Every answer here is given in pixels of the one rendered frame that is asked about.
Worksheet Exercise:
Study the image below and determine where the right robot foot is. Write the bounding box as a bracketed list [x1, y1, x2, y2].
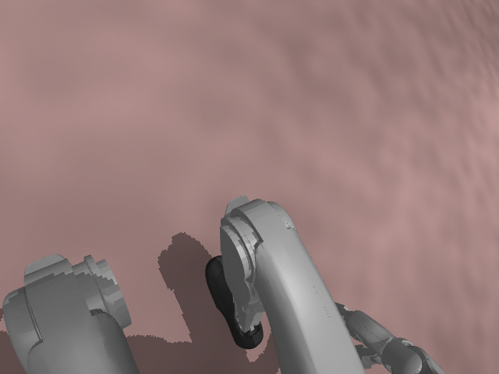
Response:
[205, 256, 264, 349]

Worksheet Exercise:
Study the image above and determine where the right robot arm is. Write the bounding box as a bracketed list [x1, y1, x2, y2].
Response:
[381, 337, 444, 374]

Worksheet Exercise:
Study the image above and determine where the right robot hand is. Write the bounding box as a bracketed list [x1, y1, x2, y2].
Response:
[335, 302, 396, 369]

